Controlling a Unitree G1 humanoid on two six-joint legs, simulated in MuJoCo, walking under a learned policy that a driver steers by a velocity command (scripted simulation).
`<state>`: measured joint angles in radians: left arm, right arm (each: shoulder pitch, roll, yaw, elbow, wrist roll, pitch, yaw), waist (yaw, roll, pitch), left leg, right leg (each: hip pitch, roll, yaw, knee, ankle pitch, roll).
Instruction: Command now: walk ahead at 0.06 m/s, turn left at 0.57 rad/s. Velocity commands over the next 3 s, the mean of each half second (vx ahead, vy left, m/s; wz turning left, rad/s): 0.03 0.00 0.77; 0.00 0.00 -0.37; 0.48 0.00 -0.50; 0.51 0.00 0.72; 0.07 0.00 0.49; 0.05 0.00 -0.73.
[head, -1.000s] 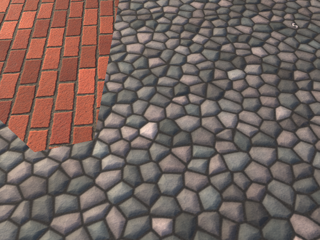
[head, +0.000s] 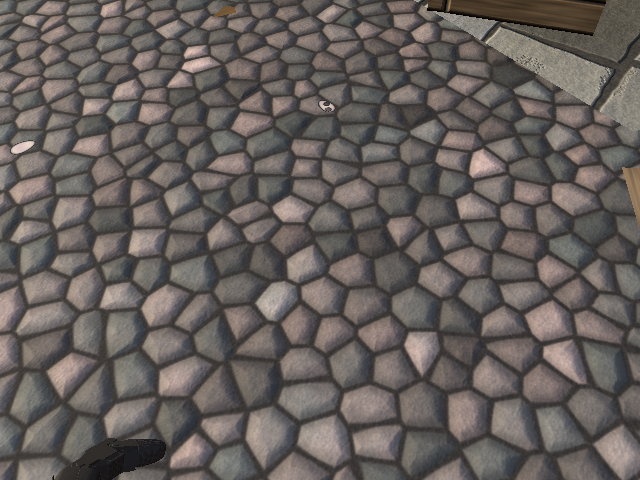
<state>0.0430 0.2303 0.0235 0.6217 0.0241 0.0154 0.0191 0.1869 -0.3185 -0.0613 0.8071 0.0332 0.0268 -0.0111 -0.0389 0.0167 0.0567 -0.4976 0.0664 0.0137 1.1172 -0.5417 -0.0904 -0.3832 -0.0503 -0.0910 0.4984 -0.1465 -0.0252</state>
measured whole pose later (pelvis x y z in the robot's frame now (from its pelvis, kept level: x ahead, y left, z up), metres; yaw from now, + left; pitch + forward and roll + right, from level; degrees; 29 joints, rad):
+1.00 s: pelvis +0.04 +0.07 +0.00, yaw +9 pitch +3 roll +1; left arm 0.17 0.33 0.12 0.69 -0.04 0.06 0.04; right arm 0.11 -0.28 -0.09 0.65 0.01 0.00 -0.01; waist 0.02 -0.03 0.05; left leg -0.28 -0.09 -0.08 0.50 -0.26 -0.01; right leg -0.38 0.07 0.29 0.55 -0.25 0.04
